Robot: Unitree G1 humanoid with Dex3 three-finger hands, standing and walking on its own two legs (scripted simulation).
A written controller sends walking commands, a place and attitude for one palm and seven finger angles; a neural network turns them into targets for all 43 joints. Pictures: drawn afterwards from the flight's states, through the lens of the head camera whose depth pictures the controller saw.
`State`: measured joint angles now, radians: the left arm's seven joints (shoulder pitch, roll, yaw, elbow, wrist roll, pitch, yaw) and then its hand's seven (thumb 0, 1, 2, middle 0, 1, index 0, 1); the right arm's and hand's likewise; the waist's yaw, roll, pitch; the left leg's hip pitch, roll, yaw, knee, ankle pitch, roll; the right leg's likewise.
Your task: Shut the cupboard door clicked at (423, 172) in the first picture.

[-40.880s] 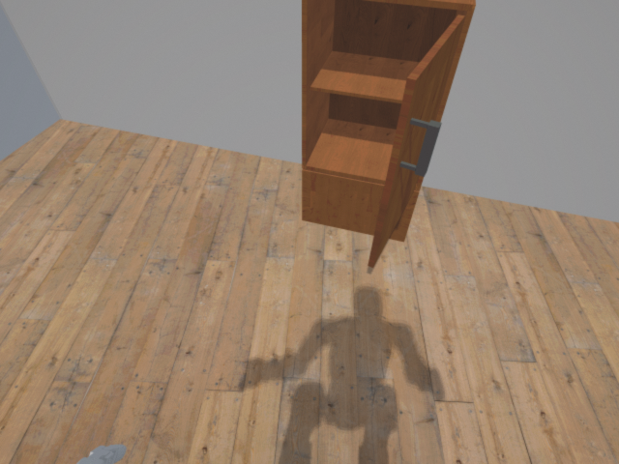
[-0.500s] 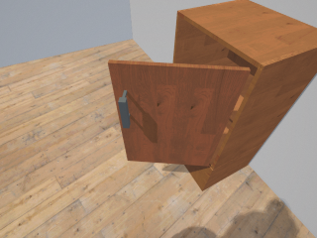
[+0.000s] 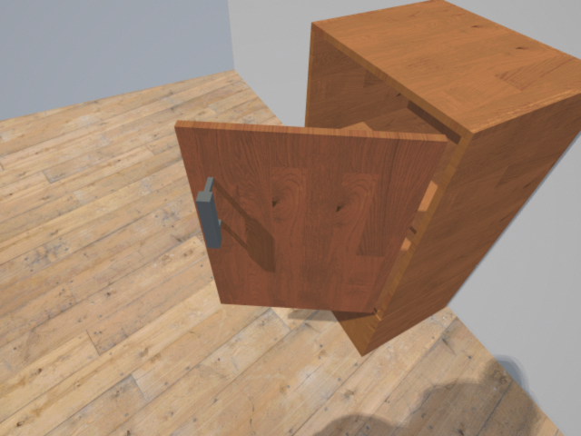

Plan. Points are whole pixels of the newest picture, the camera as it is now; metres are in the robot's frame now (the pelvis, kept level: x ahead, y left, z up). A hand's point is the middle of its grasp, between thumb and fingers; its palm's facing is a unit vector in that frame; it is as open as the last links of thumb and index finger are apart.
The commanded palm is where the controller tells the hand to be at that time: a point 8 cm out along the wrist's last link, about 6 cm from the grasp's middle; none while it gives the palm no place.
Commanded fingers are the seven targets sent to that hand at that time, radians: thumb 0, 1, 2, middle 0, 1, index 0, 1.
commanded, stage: look again from close up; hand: left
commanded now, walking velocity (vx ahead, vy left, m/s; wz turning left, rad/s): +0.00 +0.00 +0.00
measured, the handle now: (212, 213) +0.49 +0.18 -0.02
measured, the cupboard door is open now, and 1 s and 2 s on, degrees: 58 58 58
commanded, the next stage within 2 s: raise the hand and make a fist in 0.06 s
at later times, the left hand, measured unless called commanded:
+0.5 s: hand (195, 403) +0.17 +0.14 -0.05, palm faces -0.02 -1.00 +0.02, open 6.5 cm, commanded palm +0.12 +0.21 -0.06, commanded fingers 0.00 0.90 0.90 -0.51 -0.64 -0.51 -0.64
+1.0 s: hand (160, 408) +0.17 +0.19 -0.06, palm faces +0.06 -1.00 -0.01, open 4.1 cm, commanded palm +0.14 +0.23 -0.04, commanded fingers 0.00 0.90 0.90 -0.97 -1.14 -0.97 -1.14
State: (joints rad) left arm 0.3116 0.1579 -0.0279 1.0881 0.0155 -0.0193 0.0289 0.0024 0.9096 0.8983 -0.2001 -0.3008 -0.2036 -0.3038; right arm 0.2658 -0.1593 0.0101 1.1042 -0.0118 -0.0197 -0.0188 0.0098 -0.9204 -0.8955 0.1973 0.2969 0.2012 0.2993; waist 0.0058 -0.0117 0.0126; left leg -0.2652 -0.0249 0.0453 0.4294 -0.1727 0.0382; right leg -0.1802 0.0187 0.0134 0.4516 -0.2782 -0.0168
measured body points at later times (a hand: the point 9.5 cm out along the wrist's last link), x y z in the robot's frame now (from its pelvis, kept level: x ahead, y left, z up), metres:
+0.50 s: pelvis +0.00 -0.03 -0.07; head +0.03 -0.02 +0.38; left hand +0.17 +0.20 -0.05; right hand +0.22 -0.27 -0.12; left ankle +0.04 +0.09 -0.74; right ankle -0.02 -0.11 -0.74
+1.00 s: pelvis -0.03 -0.01 -0.10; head +0.02 +0.00 +0.35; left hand +0.16 +0.24 -0.05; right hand +0.12 -0.24 -0.19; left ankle +0.03 +0.10 -0.74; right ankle -0.02 -0.11 -0.74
